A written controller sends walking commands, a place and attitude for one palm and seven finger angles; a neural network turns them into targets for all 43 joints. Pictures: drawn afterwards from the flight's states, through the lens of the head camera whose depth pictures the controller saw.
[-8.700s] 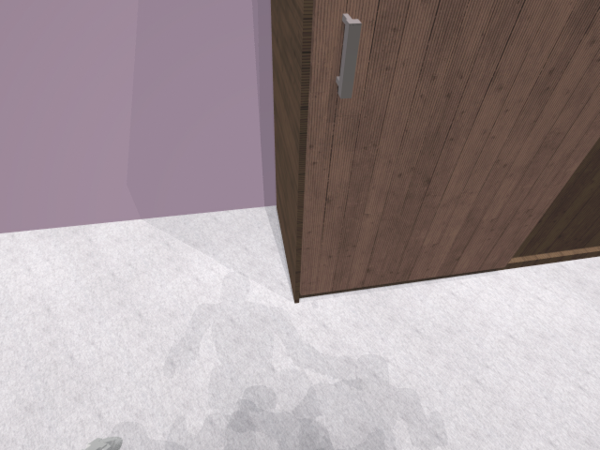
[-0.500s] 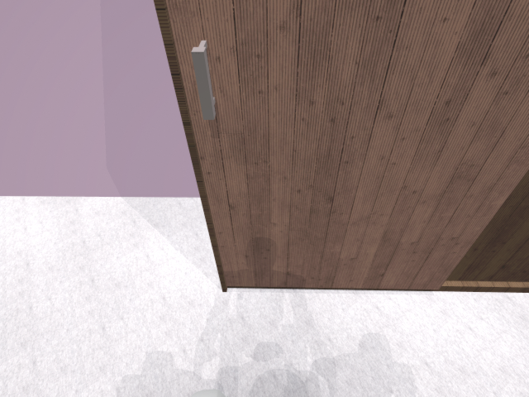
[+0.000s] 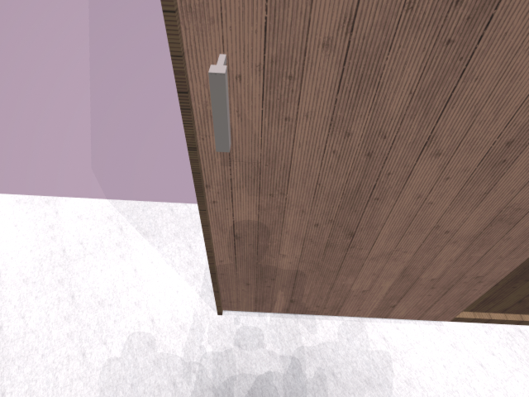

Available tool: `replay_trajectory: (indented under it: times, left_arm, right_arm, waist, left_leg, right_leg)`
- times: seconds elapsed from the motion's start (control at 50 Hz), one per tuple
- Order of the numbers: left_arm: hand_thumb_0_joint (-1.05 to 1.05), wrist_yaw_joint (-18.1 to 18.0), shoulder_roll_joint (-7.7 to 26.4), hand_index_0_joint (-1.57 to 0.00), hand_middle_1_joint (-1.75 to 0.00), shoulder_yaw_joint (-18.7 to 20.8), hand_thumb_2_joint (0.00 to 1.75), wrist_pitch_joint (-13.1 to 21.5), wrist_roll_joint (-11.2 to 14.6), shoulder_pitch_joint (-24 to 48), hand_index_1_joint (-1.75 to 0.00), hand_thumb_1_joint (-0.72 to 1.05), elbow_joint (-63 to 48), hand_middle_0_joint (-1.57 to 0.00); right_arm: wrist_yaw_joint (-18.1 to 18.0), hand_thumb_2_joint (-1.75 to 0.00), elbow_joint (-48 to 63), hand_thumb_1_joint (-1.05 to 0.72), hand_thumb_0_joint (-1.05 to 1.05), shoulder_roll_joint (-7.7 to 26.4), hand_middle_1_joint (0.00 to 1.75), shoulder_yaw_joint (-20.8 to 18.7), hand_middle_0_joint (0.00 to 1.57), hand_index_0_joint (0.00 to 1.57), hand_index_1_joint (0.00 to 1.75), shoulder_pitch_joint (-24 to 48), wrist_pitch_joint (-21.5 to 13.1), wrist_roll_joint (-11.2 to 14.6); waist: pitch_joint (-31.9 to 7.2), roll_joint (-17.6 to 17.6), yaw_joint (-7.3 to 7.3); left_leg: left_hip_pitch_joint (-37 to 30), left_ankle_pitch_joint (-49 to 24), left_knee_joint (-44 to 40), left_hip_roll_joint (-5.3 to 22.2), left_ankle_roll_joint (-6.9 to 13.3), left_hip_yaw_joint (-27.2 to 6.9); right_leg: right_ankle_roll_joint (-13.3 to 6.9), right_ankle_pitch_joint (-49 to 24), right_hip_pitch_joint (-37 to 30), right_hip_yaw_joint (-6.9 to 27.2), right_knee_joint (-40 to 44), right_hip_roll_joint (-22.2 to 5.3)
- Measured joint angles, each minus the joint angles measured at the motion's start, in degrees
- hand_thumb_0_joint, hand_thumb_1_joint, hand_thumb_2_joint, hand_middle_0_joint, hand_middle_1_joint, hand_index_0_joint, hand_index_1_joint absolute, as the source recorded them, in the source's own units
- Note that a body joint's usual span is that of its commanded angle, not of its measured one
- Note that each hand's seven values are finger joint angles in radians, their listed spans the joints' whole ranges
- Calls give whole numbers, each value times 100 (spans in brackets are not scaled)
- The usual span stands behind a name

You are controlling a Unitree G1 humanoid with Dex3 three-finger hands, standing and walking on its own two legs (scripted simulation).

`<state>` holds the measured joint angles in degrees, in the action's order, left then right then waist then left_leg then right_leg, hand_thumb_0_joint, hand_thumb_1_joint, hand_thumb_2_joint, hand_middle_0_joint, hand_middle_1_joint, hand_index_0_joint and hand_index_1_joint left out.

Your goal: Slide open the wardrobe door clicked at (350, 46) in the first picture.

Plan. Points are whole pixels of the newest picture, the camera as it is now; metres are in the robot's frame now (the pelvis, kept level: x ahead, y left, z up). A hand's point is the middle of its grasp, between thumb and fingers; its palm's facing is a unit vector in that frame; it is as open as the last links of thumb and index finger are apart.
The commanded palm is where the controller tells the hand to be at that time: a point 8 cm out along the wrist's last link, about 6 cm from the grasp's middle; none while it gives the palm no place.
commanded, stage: come to a stop and stand still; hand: left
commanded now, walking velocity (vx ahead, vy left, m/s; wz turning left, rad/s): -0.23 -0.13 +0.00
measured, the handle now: (222, 104) +0.50 +0.12 +0.19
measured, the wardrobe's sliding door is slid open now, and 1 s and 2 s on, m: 0.00 0.00 0.00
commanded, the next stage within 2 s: look again from close up in 1.42 s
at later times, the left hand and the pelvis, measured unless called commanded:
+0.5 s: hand out of the picture +0.08 +0.14 -0.16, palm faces +0.06 -0.97 -0.22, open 7.3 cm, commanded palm none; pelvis -0.01 -0.04 +0.00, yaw +2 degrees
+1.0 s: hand out of the picture -0.07 +0.13 -0.17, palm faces +0.06 -0.98 -0.16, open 7.4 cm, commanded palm none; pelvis -0.04 -0.02 +0.01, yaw +1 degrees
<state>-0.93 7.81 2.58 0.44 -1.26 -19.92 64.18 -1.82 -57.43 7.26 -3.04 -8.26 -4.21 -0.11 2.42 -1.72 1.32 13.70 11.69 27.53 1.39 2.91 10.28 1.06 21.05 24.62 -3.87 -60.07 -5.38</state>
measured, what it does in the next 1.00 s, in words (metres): steps on the spot: right foot, then left foot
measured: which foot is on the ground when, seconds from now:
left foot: down 0.00-0.20, up 0.22-0.54, down 0.56-1.00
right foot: up 0.00-0.16, down 0.18-0.60, up 0.62-0.72, down 0.74-1.00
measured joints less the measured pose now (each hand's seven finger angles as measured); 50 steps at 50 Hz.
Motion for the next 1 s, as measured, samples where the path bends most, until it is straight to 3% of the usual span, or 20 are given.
replay_trajectory:
  times: [0.14,0.18,0.22,0.28,0.34,0.4,0.48,0.56,0.62,0.7,0.78,0.88,1.0]
  left_arm:
    - [0,-51,240,-19,-30,42,90,-108,-5,756,-30,91,-541,-19]
    - [0,-39,275,-19,-30,30,90,-83,-13,834,-30,91,-646,-19]
    - [0,-46,230,-19,-30,0,90,-46,-28,906,-30,91,-655,-19]
    - [0,-19,116,-19,-30,-93,90,-54,-21,1014,-30,91,-666,-20]
    - [0,-61,26,-20,-30,-86,90,-89,-13,1141,-30,92,-701,-20]
    - [0,-71,1,-20,-30,-63,90,-114,-30,1232,-30,92,-746,-20]
    - [0,-77,46,-20,-30,-22,90,-123,-45,1252,-30,91,-764,-20]
    - [0,-75,140,-20,-30,18,90,-201,5,1127,-30,91,-663,-20]
    - [0,-53,239,-20,-30,52,90,-336,37,979,-30,91,-506,-20]
    - [0,3,276,-20,-30,23,90,-373,-3,704,-30,91,-331,-20]
    - [0,-10,202,-20,-30,-60,90,-256,10,491,-30,91,-122,-20]
    - [0,-25,14,-20,-30,-206,90,-134,55,318,-30,91,117,-20]
    - [0,-29,-55,-20,-30,-238,90,-136,61,265,-30,91,215,-20]
  right_arm:
    - [-15,-90,-288,-94,-3,145,29,40,20,20,30,-352,343,-107]
    - [1,-90,-332,-94,-2,134,29,22,20,20,30,-439,422,-101]
    - [29,-90,-361,-93,-1,171,29,-13,20,20,30,-464,496,-67]
    - [39,-90,-333,-92,0,231,29,-67,20,20,30,-532,625,-41]
    - [46,-90,-357,-92,0,256,29,-81,20,20,30,-573,721,-38]
    - [70,-90,-362,-92,1,248,29,-76,20,20,30,-605,746,-39]
    - [92,-90,-326,-92,1,207,29,-43,20,20,30,-611,703,-27]
    - [87,-90,-279,-91,1,177,29,2,20,20,30,-648,556,-27]
    - [62,-90,-314,-91,1,50,29,59,20,20,30,-706,541,-76]
    - [7,-90,-402,-92,1,-28,29,126,20,20,30,-782,555,-96]
    - [-26,-90,-503,-94,2,68,29,128,20,20,30,-672,526,-55]
    - [-11,-90,-502,-94,2,181,29,136,20,20,30,-537,429,-5]
    - [26,-90,-637,-93,1,116,29,193,20,20,30,-651,423,-14]
  waist:
    - [-69,27,-162]
    - [-46,18,-174]
    - [14,155,-203]
    - [92,327,-322]
    - [158,373,-297]
    - [202,345,-241]
    - [213,219,-155]
    - [108,122,-120]
    - [37,-80,-77]
    - [-124,-94,-22]
    - [-93,9,73]
    - [62,222,-57]
    - [-30,161,-70]
  left_leg:
    - [-90,136,53,55,-164,-138]
    - [-29,289,290,99,-259,-118]
    - [65,439,547,235,-346,-142]
    - [305,1261,1193,175,-398,-456]
    - [541,1611,2105,45,-426,-691]
    - [559,1676,2404,-26,-475,-793]
    - [263,1595,1740,-31,-506,-796]
    - [-315,843,299,4,-415,-800]
    - [-388,691,225,-83,-310,-725]
    - [-475,546,0,-116,-272,-713]
    - [-402,538,31,-117,-281,-628]
    - [-461,351,-175,-49,-311,-667]
    - [-528,241,-335,-9,-339,-676]
  right_leg:
    - [104,-338,-338,10,1870,73]
    - [74,-813,-636,1,2510,103]
    - [-126,-699,-667,-24,2554,231]
    - [-300,-632,-644,-133,2542,288]
    - [-345,-776,-641,-169,2720,288]
    - [-343,-941,-607,-188,2897,262]
    - [-301,-1138,-522,-201,3045,197]
    - [-191,-1189,-319,-199,2878,191]
    - [-79,-793,-330,-10,2750,186]
    - [-14,-571,-567,130,2428,233]
    - [-90,-530,-961,256,2962,297]
    - [-87,-927,-1068,206,3280,369]
    - [-118,-1035,-1149,190,3466,416]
